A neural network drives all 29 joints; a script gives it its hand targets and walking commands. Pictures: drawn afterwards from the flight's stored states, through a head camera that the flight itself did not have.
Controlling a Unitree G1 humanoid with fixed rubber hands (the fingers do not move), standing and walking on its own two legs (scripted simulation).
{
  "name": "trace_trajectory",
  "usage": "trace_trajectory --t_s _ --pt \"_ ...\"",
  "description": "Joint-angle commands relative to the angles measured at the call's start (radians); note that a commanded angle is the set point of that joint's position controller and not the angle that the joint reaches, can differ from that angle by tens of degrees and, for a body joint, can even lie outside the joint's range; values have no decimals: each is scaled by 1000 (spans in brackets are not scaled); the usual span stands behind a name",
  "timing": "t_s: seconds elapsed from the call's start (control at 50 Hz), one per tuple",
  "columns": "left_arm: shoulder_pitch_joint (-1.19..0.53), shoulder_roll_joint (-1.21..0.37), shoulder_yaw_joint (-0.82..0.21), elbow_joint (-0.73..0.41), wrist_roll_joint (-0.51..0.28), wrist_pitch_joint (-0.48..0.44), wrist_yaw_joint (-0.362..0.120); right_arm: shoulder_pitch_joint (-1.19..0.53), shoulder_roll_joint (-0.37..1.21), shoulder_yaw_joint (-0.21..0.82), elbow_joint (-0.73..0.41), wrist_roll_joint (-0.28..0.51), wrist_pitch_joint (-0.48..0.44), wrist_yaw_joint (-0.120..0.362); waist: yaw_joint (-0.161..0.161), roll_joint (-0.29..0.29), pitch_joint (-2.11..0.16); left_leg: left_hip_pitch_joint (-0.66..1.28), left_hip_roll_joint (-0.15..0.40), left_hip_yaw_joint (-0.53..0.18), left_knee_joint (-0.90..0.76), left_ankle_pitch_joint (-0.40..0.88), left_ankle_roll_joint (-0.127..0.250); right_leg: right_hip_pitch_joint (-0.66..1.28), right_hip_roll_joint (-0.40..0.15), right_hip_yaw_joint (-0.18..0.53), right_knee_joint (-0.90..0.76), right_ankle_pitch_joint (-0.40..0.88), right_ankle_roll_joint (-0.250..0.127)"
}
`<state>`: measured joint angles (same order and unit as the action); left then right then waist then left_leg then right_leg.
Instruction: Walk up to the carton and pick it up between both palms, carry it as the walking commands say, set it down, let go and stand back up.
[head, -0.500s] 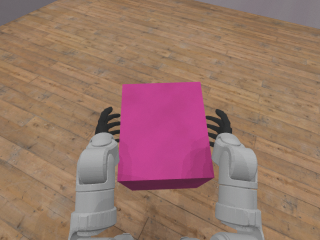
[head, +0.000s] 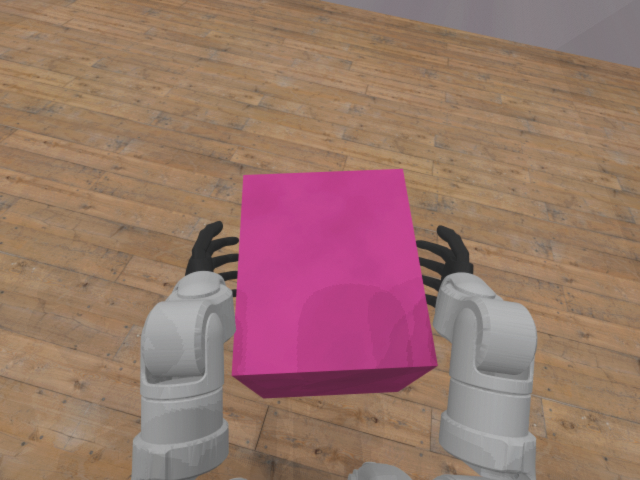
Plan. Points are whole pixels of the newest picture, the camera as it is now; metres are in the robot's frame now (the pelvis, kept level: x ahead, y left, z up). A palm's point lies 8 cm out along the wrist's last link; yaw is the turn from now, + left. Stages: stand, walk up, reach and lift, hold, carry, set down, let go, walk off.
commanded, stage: carry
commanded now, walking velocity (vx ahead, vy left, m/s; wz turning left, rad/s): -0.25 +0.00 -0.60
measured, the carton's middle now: (327, 292) +0.35 +0.01 +0.02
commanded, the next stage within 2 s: none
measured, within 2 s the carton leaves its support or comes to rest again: neither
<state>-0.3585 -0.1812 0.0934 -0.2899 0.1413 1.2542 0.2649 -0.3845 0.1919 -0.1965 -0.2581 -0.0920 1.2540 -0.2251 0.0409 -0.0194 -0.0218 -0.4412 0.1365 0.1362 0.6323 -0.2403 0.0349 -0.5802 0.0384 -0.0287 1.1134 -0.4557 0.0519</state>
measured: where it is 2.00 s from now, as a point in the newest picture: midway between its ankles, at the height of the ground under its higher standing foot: outside the picture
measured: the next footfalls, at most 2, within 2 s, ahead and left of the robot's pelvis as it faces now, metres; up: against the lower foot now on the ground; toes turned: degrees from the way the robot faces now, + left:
right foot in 0.14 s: +0.00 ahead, -0.11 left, +0.00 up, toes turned -7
left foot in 0.60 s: -0.13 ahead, +0.13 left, +0.00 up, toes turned -12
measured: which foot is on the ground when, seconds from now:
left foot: down 0.00-0.14, up 0.16-0.58, down 0.60-1.00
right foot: up 0.00-0.12, down 0.14-0.60, up 0.62-1.00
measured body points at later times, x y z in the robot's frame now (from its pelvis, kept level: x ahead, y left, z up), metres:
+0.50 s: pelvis -0.15 +0.02 +0.00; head -0.13 -0.01 +0.45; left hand +0.19 +0.05 +0.10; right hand +0.10 -0.22 +0.08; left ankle -0.14 +0.17 -0.67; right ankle -0.04 -0.11 -0.73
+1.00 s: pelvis -0.28 +0.08 +0.00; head -0.26 +0.10 +0.45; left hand +0.05 +0.05 +0.08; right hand -0.09 -0.20 +0.10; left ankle -0.17 +0.14 -0.73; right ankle -0.34 -0.01 -0.72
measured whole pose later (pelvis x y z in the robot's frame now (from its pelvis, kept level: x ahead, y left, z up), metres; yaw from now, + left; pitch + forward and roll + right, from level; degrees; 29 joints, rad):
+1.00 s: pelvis -0.28 +0.08 +0.00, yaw -34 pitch +3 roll -1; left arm -0.31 -0.17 0.08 -0.30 0.14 1.26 0.25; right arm -0.35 0.18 -0.15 -0.26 -0.10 1.25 -0.23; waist 0.04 -0.03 -0.04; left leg -0.43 0.20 0.33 0.61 -0.21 0.03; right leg -0.42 0.01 -0.06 0.72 -0.37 0.07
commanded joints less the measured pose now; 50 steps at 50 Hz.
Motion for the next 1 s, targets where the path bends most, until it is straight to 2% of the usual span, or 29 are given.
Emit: trace_trajectory --t_s 0.0,0.06,0.08,0.1,0.12,0.14,0.16,0.2,0.26,0.3,0.34,0.38,0.42,0.5,0.52,0.54,0.56,0.58,0.6,0.62,0.66,0.7,0.78,0.82,0.86,0.92,0.94,0.96,0.98 --pt "-386 -1052 -601 -119 -454 -10 -254 -291 975 591 -142 348 -26 232 -55 288 -476 413 227 -126 -112 556 117 86 -45 -50 -280 -35 -28" --pt "-298 -1028 -565 -79 -430 -7 -267 -268 975 638 -145 352 -24 229 -40 220 -465 333 216 -59 -17 506 80 225 -68 -20 -585 76 -55" --pt "-322 -1012 -547 -65 -422 -7 -271 -263 965 623 -105 342 -20 226 -32 111 -454 223 178 -37 41 257 36 312 -102 70 -713 176 -55" --pt "-300 -997 -516 -63 -420 -8 -277 -272 972 641 -128 354 -15 226 -41 -193 -395 -38 78 14 155 -125 -33 407 -293 342 -776 459 -111" --pt "-289 -963 -498 -53 -397 -14 -279 -313 971 666 -133 359 -11 227 -52 -390 -336 -209 -42 -20 360 -381 -74 398 -463 567 -772 721 -202" --pt "-274 -960 -504 -41 -395 -13 -278 -290 988 660 -78 343 -1 228 -53 -326 -328 -215 -33 -118 439 -365 -73 383 -434 520 -726 748 -202" --pt "-276 -979 -489 -47 -385 -16 -281 -338 1010 686 -101 363 -6 230 -41 -213 -304 -164 -63 -156 517 -325 -57 263 -356 478 -767 633 -179" --pt "-330 -1000 -500 -104 -401 -24 -294 -387 1036 720 -149 391 -20 239 -42 -124 -339 -184 -76 -148 595 -205 -52 315 -291 364 -789 299 -170" --pt "-296 -1023 -460 -80 -376 -30 -296 -471 1082 778 -201 438 -23 241 -33 -167 -354 -215 -108 -119 632 -168 -70 341 -279 400 -833 147 -138" --pt "-277 -1018 -439 -91 -366 -35 -295 -516 1092 810 -229 462 -18 237 -32 -221 -403 -207 -129 -110 574 -180 -79 436 -262 403 -831 234 -108" --pt "-200 -1002 -431 -55 -343 -31 -285 -468 1080 810 -220 462 -13 230 -28 -211 -420 -213 -132 -122 470 -232 -79 531 -260 422 -764 577 -162" --pt "-207 -996 -452 -82 -358 -40 -280 -437 1069 801 -208 453 -14 231 -23 -246 -479 -177 -165 -133 384 -273 -78 555 -269 509 -782 596 -160" --pt "-172 -999 -464 -103 -354 -46 -278 -434 1055 810 -251 462 -21 237 -20 -250 -499 -34 -202 -98 268 -272 -63 465 -262 495 -836 455 -175" --pt "-209 -988 -472 -131 -375 -49 -280 -393 1071 801 -220 442 -17 234 -31 -405 -494 308 -261 1 -65 -230 -33 287 -150 377 -969 259 -19" --pt "-266 -972 -493 -157 -379 -49 -279 -409 1080 797 -215 442 -19 233 -41 -419 -472 454 -261 63 -202 -184 -28 214 -95 293 -1003 176 63" --pt "-229 -962 -485 -114 -365 -42 -273 -339 1068 770 -160 424 -12 236 -56 -363 -482 584 -207 31 -302 -183 -7 106 -45 232 -966 146 114" --pt "-269 -969 -517 -161 -384 -47 -281 -362 1064 763 -203 425 -25 234 -87 -159 -458 617 -11 -164 -463 -287 84 15 78 104 -706 94 176" --pt "-255 -962 -507 -113 -371 -30 -274 -388 1028 737 -177 406 -13 237 -57 314 -372 343 406 -538 -483 -319 203 -63 125 -5 -144 -137 89" --pt "-311 -959 -523 -128 -371 -22 -277 -356 1018 705 -149 396 -13 250 -45 293 -241 120 471 -420 -515 -199 240 -84 -51 29 78 -106 49" --pt "-314 -995 -529 -121 -376 -20 -278 -337 1032 702 -161 381 -3 251 -24 95 -167 39 377 -296 -472 -189 172 -77 -69 37 176 -2 30" --pt "-353 -1035 -561 -125 -416 -24 -274 -363 1044 681 -162 400 -5 267 -6 72 -253 184 195 -43 -325 111 74 -59 -63 37 265 147 -6" --pt "-400 -1073 -613 -152 -454 -27 -279 -337 1042 650 -168 389 -22 269 -13 155 -325 362 145 -3 -184 461 60 -114 -48 -4 144 85 -4" --pt "-412 -1025 -633 -140 -457 -1 -261 -193 988 553 -56 316 -16 243 -44 263 -386 501 208 -26 -62 858 100 -82 -28 -78 -68 -22 32" --pt "-392 -1050 -645 -162 -471 -12 -270 -223 1014 587 -113 335 -32 245 -53 231 -441 548 226 -40 -57 844 99 -46 -27 -72 -168 -40 13" --pt "-365 -1063 -635 -147 -461 -8 -267 -239 1023 599 -122 344 -34 243 -52 303 -453 500 258 -43 -54 722 93 41 -81 -26 -329 -1 -2" --pt "-355 -1052 -642 -176 -473 -17 -282 -200 1015 615 -134 336 -39 245 -57 258 -476 452 269 -14 -23 650 80 150 -53 -85 -526 82 -3" --pt "-338 -1035 -608 -147 -449 -15 -276 -217 1024 621 -96 338 -32 240 -41 225 -467 378 241 23 32 568 27 232 -88 -39 -640 186 -8" --pt "-330 -1028 -608 -162 -440 -13 -282 -209 1007 625 -115 347 -32 244 -39 140 -440 237 201 11 54 308 -11 313 -115 77 -702 222 -26" --pt "-318 -1018 -569 -142 -434 -16 -286 -236 1012 641 -131 356 -29 243 -43 -156 -393 1 101 31 146 -160 -58 400 -267 302 -758 451 -72"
